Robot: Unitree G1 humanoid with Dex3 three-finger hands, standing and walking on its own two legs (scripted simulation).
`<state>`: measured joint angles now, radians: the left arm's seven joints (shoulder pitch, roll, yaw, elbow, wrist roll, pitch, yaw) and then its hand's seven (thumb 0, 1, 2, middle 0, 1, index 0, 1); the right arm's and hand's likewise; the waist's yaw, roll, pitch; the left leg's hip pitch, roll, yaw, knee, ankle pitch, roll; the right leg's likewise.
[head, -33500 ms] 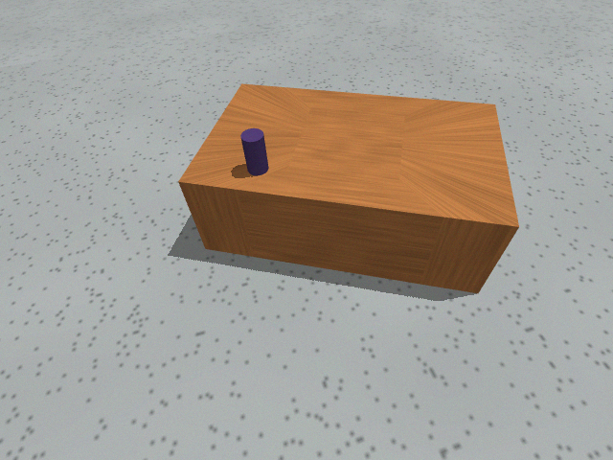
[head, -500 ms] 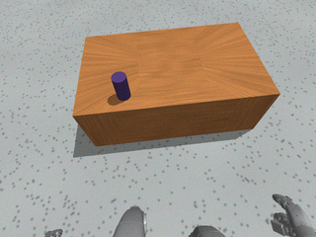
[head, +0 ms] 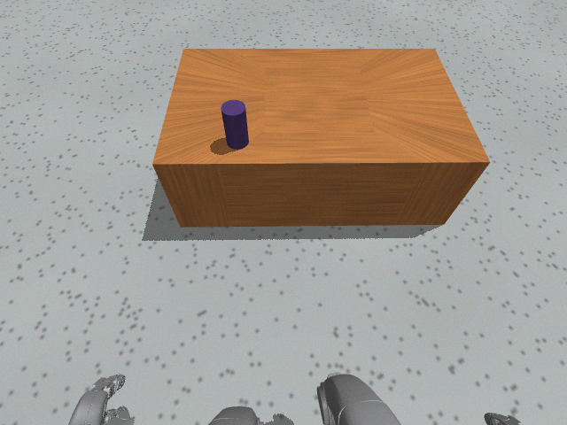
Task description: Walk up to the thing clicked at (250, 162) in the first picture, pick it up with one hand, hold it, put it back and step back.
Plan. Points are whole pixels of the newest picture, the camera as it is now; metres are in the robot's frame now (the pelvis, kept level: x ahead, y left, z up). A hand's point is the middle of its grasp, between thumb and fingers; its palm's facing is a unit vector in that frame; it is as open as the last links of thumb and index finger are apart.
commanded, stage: step back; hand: left
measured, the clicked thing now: (235, 125) +0.96 +0.17 -0.30
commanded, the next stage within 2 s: stand in 1.38 s
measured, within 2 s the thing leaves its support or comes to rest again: neither
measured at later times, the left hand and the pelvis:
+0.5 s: hand out of the picture -0.07 +0.27 -0.13, palm faces +0.03 -0.88 -0.48, open 7.4 cm; pelvis -0.13 -0.02 +0.00, yaw +1 degrees
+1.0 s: hand out of the picture -0.02 +0.23 -0.14, palm faces +0.01 -0.93 -0.37, open 7.4 cm; pelvis -0.10 -0.02 +0.00, yaw +0 degrees
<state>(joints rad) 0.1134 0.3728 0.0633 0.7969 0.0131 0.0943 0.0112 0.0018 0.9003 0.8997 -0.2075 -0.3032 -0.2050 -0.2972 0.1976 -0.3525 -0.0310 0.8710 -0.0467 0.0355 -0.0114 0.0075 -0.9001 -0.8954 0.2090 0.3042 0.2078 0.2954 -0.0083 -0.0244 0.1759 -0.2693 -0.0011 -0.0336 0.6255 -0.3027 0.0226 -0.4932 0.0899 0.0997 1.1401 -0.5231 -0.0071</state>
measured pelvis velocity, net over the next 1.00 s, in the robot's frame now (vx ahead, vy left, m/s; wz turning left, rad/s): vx -0.10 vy -0.02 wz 0.01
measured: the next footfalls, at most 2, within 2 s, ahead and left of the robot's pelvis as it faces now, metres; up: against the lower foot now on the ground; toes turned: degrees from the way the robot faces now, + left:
right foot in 0.18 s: -0.08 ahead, -0.15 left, +0.00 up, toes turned -2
left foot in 0.52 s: -0.10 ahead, +0.12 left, +0.00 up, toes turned -1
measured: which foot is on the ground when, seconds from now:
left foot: down 0.00-0.22, up 0.24-0.50, down 0.52-0.86, up 0.88-1.00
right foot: up 0.00-0.16, down 0.18-0.56, up 0.58-0.80, down 0.82-1.00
